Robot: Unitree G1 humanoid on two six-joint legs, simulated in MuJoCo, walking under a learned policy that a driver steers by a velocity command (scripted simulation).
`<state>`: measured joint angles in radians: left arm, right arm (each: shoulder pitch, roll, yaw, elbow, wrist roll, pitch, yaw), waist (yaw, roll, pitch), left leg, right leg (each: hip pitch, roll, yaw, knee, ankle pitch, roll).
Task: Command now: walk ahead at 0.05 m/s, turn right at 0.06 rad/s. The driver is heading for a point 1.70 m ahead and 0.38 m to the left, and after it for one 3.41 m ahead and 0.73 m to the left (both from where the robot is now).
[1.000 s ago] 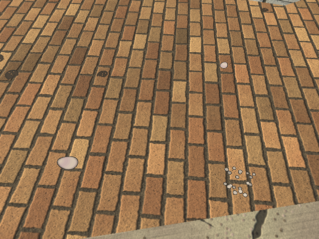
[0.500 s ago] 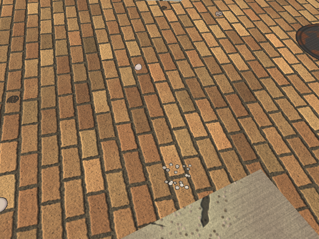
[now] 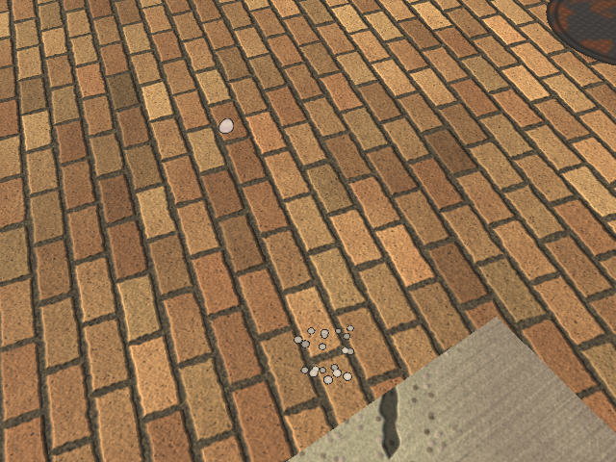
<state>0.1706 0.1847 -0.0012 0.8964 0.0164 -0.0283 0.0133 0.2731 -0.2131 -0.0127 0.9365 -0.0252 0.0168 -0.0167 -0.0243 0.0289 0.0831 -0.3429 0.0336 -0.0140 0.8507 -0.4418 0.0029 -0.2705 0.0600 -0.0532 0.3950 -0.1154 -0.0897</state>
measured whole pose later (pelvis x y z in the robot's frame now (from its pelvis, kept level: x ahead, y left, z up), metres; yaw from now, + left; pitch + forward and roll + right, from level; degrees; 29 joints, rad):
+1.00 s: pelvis +0.06 +0.03 +0.00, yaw +0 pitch -1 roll +0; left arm 0.30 0.14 0.00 1.16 0.01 0.00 0.04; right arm 0.34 -0.14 0.00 1.15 -0.02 0.00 -0.04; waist 0.00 0.00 0.01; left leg -0.12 -0.02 0.01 0.44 -0.31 0.04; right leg -0.19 0.03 -0.02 0.46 -0.27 -0.05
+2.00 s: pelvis +0.48 +0.05 +0.00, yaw +25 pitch +1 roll +0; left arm 0.07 0.22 0.04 0.81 0.04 -0.04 -0.02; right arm 0.38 -0.23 -0.07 0.97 0.00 -0.07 0.00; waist -0.05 -0.03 0.05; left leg -0.06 -0.17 -0.05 0.27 -0.21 0.16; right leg -0.69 -0.14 0.03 0.91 -0.10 0.03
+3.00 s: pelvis +0.98 +0.28 +0.01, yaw +19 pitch +0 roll +0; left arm 0.29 0.25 0.07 0.91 0.03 -0.02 -0.03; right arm 0.27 -0.22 -0.05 0.91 -0.02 -0.10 -0.01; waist 0.01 -0.04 0.03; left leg -0.16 -0.02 0.17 0.33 -0.18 0.07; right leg -0.54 -0.07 0.00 1.11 -0.25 -0.07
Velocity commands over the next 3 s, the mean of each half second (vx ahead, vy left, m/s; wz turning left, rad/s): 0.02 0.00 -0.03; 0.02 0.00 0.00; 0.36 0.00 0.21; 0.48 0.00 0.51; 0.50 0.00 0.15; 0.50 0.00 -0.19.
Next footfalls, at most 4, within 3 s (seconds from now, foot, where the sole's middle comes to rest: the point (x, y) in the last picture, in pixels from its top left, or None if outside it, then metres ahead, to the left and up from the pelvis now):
0.14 left None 0.06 0.13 -0.78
1.68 left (297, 461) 0.46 0.07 -0.78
2.24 right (297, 308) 0.83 0.07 -0.78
2.78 left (183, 258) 1.00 0.37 -0.78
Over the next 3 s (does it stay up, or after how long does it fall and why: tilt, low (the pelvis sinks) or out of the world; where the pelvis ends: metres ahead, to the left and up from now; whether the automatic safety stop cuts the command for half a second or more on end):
stays up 0.98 0.28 0.01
